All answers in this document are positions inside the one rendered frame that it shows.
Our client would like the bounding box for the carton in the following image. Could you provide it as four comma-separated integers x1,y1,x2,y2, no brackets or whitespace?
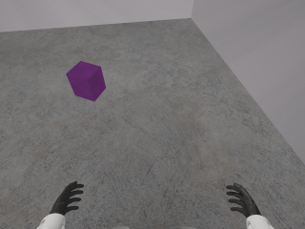
66,61,106,102

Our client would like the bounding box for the right robot hand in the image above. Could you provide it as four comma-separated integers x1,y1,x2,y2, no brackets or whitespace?
226,183,261,218

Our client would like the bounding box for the robot left forearm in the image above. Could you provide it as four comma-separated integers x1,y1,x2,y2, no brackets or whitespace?
37,213,66,229

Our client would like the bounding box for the robot right forearm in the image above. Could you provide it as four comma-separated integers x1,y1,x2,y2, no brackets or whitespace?
246,215,274,229

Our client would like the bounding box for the left robot hand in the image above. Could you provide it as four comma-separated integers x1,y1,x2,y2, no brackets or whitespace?
50,181,84,216

